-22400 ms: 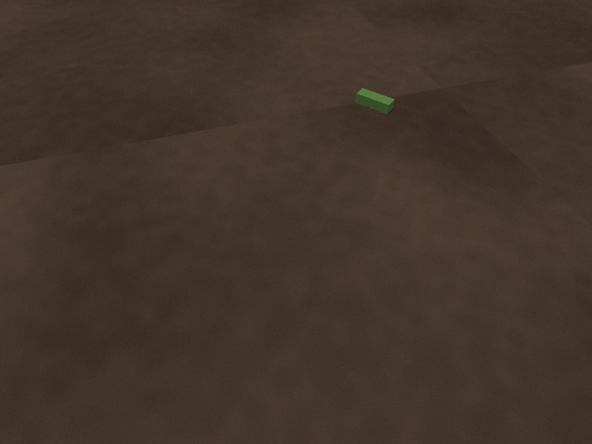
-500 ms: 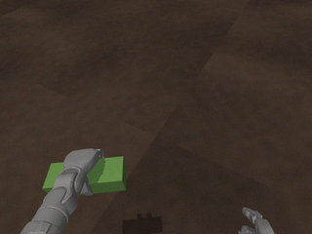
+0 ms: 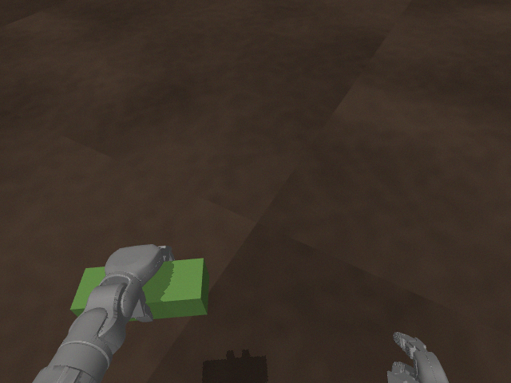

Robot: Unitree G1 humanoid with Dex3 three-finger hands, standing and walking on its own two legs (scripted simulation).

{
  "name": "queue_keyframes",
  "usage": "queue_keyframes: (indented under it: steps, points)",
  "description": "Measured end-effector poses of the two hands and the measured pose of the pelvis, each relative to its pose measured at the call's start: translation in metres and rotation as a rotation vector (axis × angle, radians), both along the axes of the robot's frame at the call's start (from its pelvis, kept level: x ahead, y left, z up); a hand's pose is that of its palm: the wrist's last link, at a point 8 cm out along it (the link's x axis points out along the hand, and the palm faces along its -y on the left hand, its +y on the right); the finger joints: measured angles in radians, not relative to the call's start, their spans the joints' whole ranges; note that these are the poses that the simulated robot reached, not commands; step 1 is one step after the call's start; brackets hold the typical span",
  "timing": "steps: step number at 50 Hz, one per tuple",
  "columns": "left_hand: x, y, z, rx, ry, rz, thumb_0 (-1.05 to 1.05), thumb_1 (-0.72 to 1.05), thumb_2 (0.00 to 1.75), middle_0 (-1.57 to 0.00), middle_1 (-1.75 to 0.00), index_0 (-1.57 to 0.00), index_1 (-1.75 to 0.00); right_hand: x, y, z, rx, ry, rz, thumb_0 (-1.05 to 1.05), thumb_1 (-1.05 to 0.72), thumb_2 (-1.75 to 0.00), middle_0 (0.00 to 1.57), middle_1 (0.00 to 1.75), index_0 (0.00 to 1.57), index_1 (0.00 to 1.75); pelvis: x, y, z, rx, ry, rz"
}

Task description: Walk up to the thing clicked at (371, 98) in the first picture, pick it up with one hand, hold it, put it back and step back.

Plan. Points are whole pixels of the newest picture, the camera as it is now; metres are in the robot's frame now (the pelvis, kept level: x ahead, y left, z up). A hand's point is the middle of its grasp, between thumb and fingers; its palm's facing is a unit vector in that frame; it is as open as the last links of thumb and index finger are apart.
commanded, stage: hold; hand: left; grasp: from above
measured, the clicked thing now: (145, 291) +0.29 +0.23 -0.07
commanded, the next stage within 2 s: crouch in 0.28 s
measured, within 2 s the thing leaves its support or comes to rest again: neither
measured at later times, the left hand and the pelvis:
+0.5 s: hand (144, 284) +0.29 +0.22 -0.04, palm faces -0.45 -0.08 -0.89, open 10.8 cm; pelvis +0.01 +0.00 +0.00, yaw +0 degrees
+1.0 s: hand (166, 301) +0.34 +0.24 -0.22, palm faces -0.42 +0.01 -0.91, open 10.7 cm; pelvis -0.03 +0.01 -0.11, yaw +1 degrees
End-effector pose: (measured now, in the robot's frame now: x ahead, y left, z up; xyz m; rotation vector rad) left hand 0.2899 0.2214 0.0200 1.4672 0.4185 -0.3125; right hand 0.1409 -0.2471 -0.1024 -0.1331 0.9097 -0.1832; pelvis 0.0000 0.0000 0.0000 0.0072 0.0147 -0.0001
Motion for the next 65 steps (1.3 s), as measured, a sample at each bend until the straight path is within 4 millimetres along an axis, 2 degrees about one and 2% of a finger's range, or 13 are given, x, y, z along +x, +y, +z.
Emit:
queue_keyframes:
  steps: [11,23,27,31,37,43,50,56,60,65]
  points:
    - [0.007,0.001,0.003,0.008,-0.026,0.014,0.01,-0.11,0.59,-0.57,-0.72,-0.62,-0.63,-0.002,0.001,-0.002,0.001,0.023,-0.007,0.01,-0.90,-0.90,0.20,0.30,0.20,0.30,0.003,0.002,0.001,-0.001,0.001,0.000]
    - [0.009,0.003,-0.003,0.007,-0.004,0.006,0.01,-0.10,0.58,-0.56,-0.72,-0.61,-0.63,-0.001,0.001,-0.001,-0.003,0.029,-0.005,0.01,-0.90,-0.90,0.20,0.30,0.20,0.30,0.006,0.003,0.001,-0.003,0.005,0.001]
    - [0.009,0.004,-0.010,0.012,-0.004,0.011,0.01,-0.10,0.58,-0.56,-0.72,-0.61,-0.63,-0.002,0.000,-0.002,-0.003,0.036,-0.007,0.01,-0.90,-0.90,0.20,0.30,0.20,0.30,0.006,0.002,0.001,-0.002,0.014,0.003]
    - [0.008,0.005,-0.025,0.018,-0.003,0.011,0.01,-0.10,0.58,-0.57,-0.71,-0.62,-0.63,-0.005,-0.002,-0.005,-0.012,0.058,-0.006,0.01,-0.89,-0.90,0.20,0.30,0.20,0.30,0.006,0.002,-0.002,-0.003,0.033,0.009]
    - [0.010,0.007,-0.064,0.046,0.015,0.005,0.00,-0.09,0.56,-0.58,-0.69,-0.63,-0.61,-0.022,-0.010,-0.019,-0.044,0.127,0.000,0.01,-0.89,-0.90,0.20,0.30,0.20,0.30,0.000,0.001,-0.015,-0.008,0.105,0.020]
    - [0.023,0.010,-0.115,0.079,-0.004,-0.013,0.00,-0.09,0.55,-0.59,-0.68,-0.64,-0.61,-0.055,-0.024,-0.053,-0.097,0.215,-0.012,0.01,-0.89,-0.90,0.20,0.30,0.20,0.30,-0.011,0.002,-0.050,-0.022,0.227,0.027]
    - [0.049,0.016,-0.185,0.097,-0.036,-0.010,0.00,-0.09,0.55,-0.58,-0.69,-0.63,-0.60,-0.104,-0.034,-0.111,-0.150,0.317,-0.052,0.01,-0.89,-0.90,0.20,0.30,0.20,0.30,-0.029,0.006,-0.111,-0.038,0.377,0.022]
    - [0.066,0.022,-0.245,0.102,-0.042,0.003,0.00,-0.09,0.55,-0.58,-0.69,-0.63,-0.60,-0.140,-0.028,-0.170,-0.156,0.395,-0.082,0.01,-0.89,-0.90,0.20,0.30,0.20,0.30,-0.042,0.010,-0.165,-0.049,0.479,0.019]
    - [0.074,0.026,-0.284,0.100,-0.028,0.012,0.00,-0.08,0.55,-0.57,-0.70,-0.62,-0.61,-0.154,-0.020,-0.207,-0.142,0.433,-0.075,0.01,-0.89,-0.90,0.20,0.30,0.20,0.30,-0.050,0.012,-0.199,-0.056,0.530,0.018]
    - [0.081,0.030,-0.333,0.084,-0.006,0.012,0.00,-0.08,0.55,-0.56,-0.71,-0.61,-0.62,-0.161,-0.011,-0.249,-0.124,0.456,-0.048,0.01,-0.89,-0.90,0.20,0.30,0.20,0.30,-0.058,0.012,-0.238,-0.066,0.582,0.019]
